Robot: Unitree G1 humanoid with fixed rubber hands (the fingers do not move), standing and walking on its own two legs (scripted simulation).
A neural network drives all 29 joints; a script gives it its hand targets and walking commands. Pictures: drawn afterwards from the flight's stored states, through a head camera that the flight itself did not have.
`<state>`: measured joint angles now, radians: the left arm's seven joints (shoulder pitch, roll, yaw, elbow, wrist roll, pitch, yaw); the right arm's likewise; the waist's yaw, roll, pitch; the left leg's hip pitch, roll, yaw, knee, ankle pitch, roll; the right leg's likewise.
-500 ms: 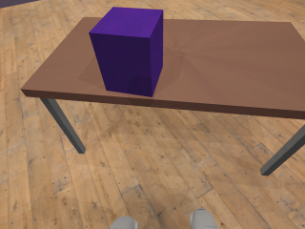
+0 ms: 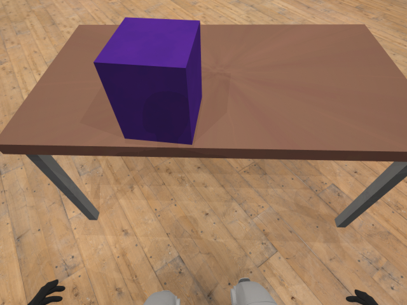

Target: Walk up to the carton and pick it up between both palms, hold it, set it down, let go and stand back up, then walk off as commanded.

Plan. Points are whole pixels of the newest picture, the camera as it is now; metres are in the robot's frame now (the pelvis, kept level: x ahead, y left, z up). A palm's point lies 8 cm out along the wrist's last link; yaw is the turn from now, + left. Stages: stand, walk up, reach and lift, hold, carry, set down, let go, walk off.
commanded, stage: walk up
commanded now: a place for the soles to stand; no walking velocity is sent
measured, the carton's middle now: (159, 83) +0.65 +0.13 +0.05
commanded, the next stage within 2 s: none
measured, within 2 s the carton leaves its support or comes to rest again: neither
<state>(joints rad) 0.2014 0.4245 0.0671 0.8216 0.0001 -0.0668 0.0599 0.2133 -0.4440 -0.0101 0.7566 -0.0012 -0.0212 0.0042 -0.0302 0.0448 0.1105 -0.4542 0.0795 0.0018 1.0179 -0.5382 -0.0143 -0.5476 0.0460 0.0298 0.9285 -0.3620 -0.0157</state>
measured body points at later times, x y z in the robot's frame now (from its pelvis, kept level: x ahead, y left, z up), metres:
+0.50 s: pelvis -0.02 +0.00 +0.00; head +0.01 +0.00 +0.45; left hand +0.13 +0.33 -0.09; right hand +0.09 -0.33 -0.09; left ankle +0.00 +0.14 -0.68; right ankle +0.05 -0.12 -0.68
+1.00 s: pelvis -0.03 +0.01 +0.01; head +0.00 +0.02 +0.46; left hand +0.11 +0.33 -0.09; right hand +0.05 -0.32 -0.09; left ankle -0.01 +0.14 -0.68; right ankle +0.04 -0.13 -0.68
